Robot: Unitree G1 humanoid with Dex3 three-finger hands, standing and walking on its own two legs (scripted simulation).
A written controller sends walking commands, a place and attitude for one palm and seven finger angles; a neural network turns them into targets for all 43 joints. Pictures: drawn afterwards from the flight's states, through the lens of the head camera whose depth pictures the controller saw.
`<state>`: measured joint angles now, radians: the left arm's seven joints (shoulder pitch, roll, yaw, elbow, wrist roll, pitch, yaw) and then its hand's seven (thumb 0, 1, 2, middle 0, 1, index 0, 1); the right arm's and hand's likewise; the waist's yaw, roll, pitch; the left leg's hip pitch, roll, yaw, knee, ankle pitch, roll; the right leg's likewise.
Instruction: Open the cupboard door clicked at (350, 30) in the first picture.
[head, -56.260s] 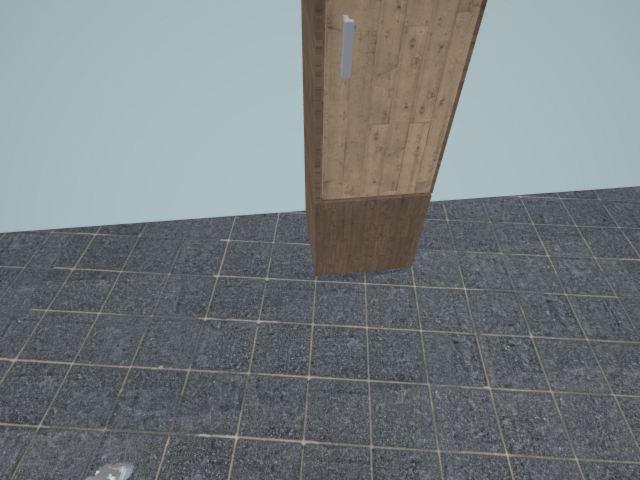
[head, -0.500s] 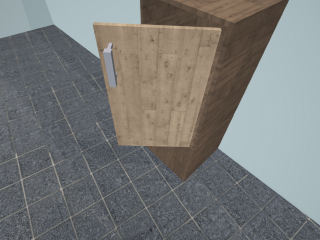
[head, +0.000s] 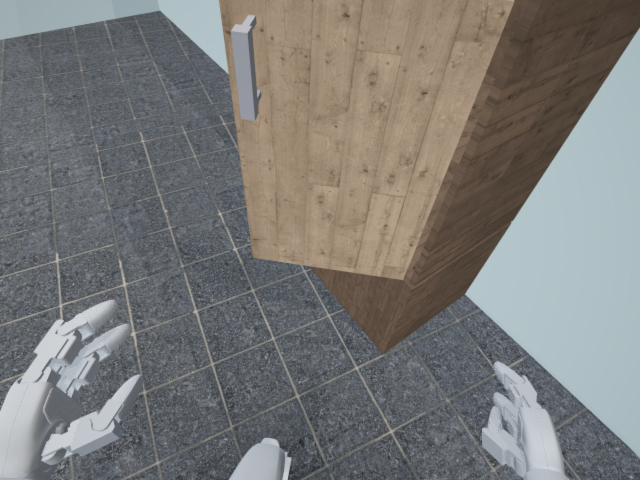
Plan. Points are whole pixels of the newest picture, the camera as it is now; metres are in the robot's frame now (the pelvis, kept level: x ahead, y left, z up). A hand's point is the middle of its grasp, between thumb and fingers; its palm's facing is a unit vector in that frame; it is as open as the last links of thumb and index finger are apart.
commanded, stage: raise the hand with hooked fingers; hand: left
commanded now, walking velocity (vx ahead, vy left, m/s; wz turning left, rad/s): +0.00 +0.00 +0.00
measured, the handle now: (249, 69) +0.58 +0.19 +0.21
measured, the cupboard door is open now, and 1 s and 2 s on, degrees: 46 46 46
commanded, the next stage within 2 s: move the hooked fingers beside the handle in 1.58 s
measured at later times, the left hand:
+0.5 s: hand (110, 310) +0.24 +0.25 +0.12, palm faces +0.00 -1.00 -0.06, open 12.2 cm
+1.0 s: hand (54, 204) +0.28 +0.29 +0.22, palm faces +0.05 -1.00 -0.08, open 13.9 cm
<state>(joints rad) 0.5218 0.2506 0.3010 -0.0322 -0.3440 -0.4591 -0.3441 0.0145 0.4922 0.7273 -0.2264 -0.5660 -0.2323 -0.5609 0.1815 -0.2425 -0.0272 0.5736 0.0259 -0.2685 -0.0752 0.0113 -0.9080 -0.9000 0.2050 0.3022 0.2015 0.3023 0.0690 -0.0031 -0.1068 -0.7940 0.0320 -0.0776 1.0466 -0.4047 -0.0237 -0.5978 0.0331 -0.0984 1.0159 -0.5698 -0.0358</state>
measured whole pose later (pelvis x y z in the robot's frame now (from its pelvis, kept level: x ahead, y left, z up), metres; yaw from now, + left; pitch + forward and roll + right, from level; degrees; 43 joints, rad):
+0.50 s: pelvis +0.01 +0.01 +0.04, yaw -2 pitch +5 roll -2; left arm 0.27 0.35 0.36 0.07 -0.39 -0.20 -0.42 0.00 -0.09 0.48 -0.26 -0.94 -0.27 -0.94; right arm 0.30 -0.29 0.00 0.63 0.07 -0.26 -0.12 0.02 -0.91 -0.90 0.20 0.30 0.20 0.30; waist 0.02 0.04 -0.08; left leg -0.59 0.03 -0.02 0.81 -0.31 0.00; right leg -0.42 0.03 -0.04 0.78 -0.45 -0.01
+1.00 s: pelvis +0.00 +0.02 +0.06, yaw -1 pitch -1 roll -2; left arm -0.07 0.45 0.42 0.13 -0.35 0.01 -0.41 -0.01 -0.49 0.31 -0.30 -1.20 -0.30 -1.19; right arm 0.23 -0.24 0.09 0.61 0.08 -0.26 -0.14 0.01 -0.91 -0.90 0.21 0.30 0.20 0.30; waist 0.05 0.04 -0.03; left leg -0.39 0.01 -0.02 0.62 -0.23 0.01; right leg -0.21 0.01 -0.05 0.58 -0.36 0.00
